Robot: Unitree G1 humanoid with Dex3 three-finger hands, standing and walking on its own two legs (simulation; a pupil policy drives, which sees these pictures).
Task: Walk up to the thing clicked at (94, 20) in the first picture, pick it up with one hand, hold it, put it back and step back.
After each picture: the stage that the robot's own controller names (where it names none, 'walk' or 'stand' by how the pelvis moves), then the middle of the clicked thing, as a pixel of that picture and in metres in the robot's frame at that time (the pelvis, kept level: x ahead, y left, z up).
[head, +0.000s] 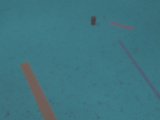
stand; (93, 20) +1.85 -0.15 -0.72
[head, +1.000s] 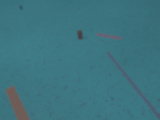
walk; (80, 34) +1.71 +0.20 -0.70
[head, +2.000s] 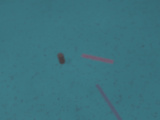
walk; (61, 58) +1.12 +0.35 -0.71
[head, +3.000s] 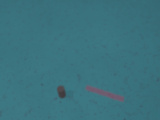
walk; (61, 92) +0.72 +0.26 -0.71
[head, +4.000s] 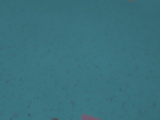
walk; out of the picture +0.47 +0.15 -0.71
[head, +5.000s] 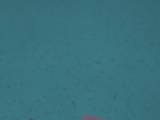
stand; out of the picture +0.39 +0.24 -0.71
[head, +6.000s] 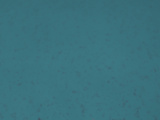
stand; out of the picture +0.39 +0.19 -0.72
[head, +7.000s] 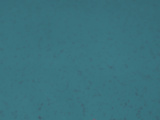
stand; out of the picture +0.39 +0.19 -0.71
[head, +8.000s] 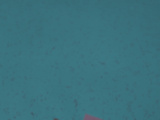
stand; out of the picture +0.42 +0.21 -0.71
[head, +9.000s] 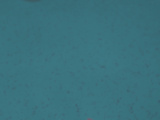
stand; out of the picture +0.40 +0.23 -0.72
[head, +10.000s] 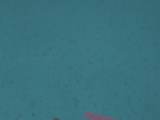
stand; out of the picture +0.42 +0.24 -0.72
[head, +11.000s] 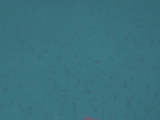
stand; out of the picture +0.34 +0.23 -0.71
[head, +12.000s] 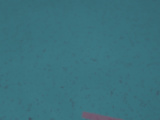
stand; out of the picture +0.40 +0.26 -0.72
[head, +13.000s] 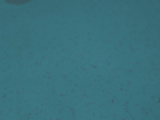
stand; out of the picture +0.36 +0.25 -0.72
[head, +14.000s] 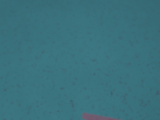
stand; out of the picture +0.39 +0.26 -0.72
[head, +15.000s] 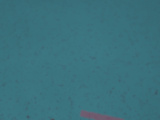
stand; out of the picture +0.39 +0.26 -0.72
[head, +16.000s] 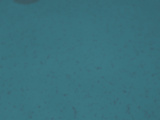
stand; out of the picture +0.38 +0.24 -0.72
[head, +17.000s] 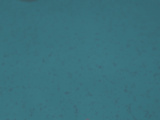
stand; out of the picture +0.39 +0.23 -0.72
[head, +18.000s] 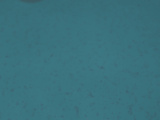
go down; out of the picture +0.39 +0.23 -0.73
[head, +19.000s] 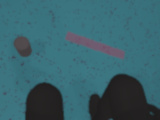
go down; (23, 47) +0.51 +0.21 -0.35
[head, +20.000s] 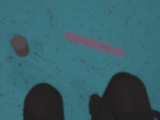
approach; (21, 46) +0.52 +0.21 -0.32
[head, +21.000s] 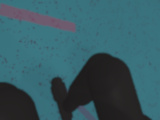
close in; out of the picture +0.51 +0.27 -0.25
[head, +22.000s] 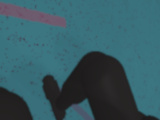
close; out of the picture +0.50 +0.28 -0.25
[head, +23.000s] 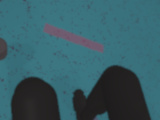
lift; out of the picture +0.47 +0.24 -0.27
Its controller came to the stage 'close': yes
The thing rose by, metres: 0.01
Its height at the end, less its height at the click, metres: +0.00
